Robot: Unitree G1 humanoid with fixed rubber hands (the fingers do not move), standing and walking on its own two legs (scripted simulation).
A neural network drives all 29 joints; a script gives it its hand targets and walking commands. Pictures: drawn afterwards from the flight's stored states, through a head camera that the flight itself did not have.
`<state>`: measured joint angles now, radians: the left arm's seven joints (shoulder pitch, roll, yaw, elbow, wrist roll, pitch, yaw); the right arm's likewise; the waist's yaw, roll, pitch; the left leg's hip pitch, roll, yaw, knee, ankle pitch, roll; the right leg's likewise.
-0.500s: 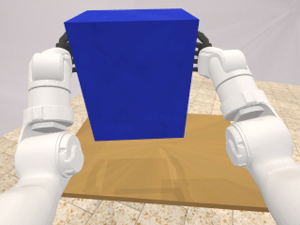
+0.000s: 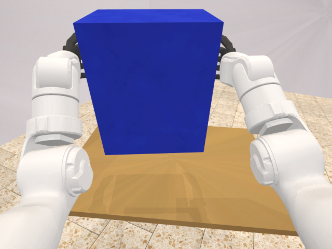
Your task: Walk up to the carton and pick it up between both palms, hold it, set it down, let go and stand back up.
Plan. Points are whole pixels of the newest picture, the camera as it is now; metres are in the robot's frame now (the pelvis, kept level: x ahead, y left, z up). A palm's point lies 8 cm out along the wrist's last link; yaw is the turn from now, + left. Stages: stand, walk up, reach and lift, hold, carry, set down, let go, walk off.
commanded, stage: hold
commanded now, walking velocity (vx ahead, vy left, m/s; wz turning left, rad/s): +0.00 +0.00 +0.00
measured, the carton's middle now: (152, 83) +0.37 +0.01 +0.32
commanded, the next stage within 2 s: none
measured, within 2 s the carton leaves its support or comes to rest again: neither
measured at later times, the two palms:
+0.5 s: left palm (71, 63) +0.36 +0.18 +0.37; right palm (225, 66) +0.36 -0.14 +0.36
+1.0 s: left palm (72, 62) +0.36 +0.18 +0.37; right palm (226, 65) +0.36 -0.14 +0.37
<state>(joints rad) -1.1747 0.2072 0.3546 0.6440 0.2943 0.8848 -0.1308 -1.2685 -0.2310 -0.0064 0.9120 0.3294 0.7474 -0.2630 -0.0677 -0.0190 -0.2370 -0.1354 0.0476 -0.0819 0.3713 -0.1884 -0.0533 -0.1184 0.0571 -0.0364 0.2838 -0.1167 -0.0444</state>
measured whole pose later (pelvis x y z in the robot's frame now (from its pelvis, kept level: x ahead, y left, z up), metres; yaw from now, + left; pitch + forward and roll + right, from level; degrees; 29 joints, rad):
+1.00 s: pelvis +0.00 +0.00 +0.00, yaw +0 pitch -2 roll -1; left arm -1.17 0.21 0.35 0.66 0.28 0.88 -0.12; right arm -1.27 -0.24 0.01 0.93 0.34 0.75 -0.26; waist -0.06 0.00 -0.25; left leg -0.14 0.04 -0.08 0.37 -0.19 -0.05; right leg -0.12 0.06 -0.02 0.28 -0.12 -0.04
